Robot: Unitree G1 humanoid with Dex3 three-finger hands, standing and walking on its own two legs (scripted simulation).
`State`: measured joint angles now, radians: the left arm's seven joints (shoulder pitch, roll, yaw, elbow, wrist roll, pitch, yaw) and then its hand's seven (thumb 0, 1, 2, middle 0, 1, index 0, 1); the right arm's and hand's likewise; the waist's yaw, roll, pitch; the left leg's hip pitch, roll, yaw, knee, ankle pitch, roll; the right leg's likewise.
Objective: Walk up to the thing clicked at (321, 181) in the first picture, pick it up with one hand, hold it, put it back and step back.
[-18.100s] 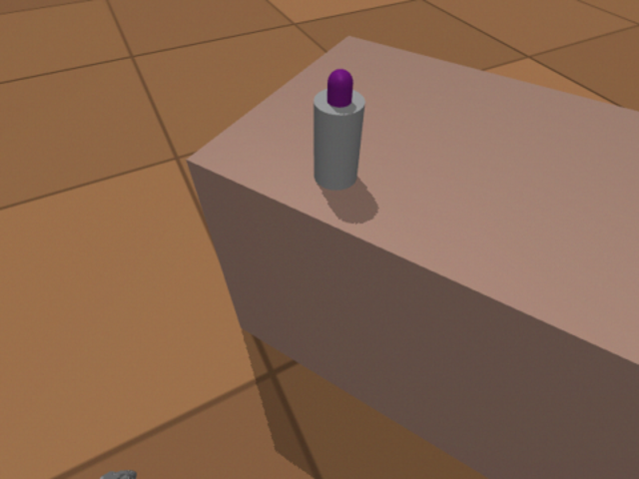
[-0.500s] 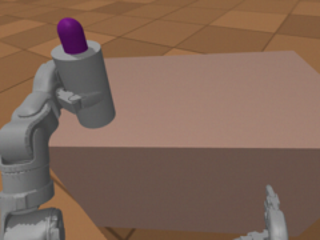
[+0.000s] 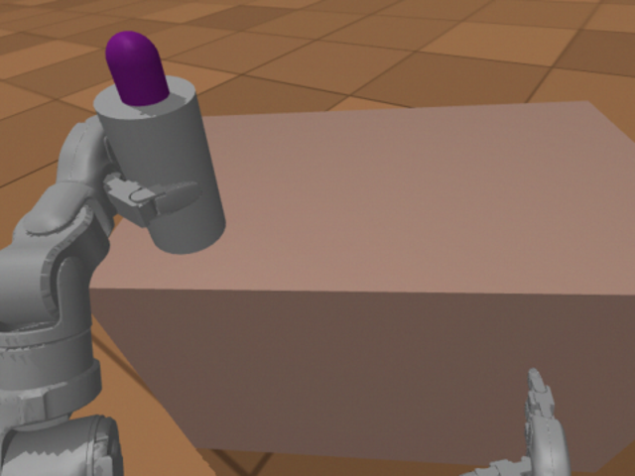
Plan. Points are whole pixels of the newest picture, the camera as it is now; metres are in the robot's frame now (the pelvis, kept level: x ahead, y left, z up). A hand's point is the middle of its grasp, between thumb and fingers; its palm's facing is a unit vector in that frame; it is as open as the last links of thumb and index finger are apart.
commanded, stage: hold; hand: left
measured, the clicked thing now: (163, 149) +0.32 +0.16 +0.30
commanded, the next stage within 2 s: crouch in 0.38 s
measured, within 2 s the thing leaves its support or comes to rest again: neither
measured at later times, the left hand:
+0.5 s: hand (157, 168) +0.32 +0.18 +0.28, palm faces +0.13 -0.99 -0.07, open 11.7 cm
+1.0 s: hand (199, 189) +0.40 +0.18 +0.20, palm faces +0.17 -0.99 -0.03, open 11.6 cm
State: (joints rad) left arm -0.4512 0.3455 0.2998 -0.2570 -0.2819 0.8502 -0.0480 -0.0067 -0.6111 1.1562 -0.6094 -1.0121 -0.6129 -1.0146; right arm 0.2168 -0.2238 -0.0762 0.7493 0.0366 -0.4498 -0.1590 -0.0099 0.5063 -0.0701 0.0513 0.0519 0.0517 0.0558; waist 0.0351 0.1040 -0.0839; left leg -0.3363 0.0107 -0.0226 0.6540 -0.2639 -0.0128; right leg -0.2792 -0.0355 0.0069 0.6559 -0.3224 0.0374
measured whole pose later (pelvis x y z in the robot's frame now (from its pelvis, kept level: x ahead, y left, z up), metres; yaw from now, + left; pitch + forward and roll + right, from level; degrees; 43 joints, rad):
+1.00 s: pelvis +0.00 -0.01 +0.00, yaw -1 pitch +0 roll +0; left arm -0.59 0.34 0.28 0.29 -0.18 0.56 -0.01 -0.01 -0.58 1.13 -0.61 -1.00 -0.62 -1.00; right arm 0.23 -0.21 -0.05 0.76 0.02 -0.47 -0.15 -0.01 0.56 -0.05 0.05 0.05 0.05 0.06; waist -0.02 0.05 -0.05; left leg -0.41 0.02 -0.01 0.67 -0.26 -0.02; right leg -0.37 -0.03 0.02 0.69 -0.32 0.03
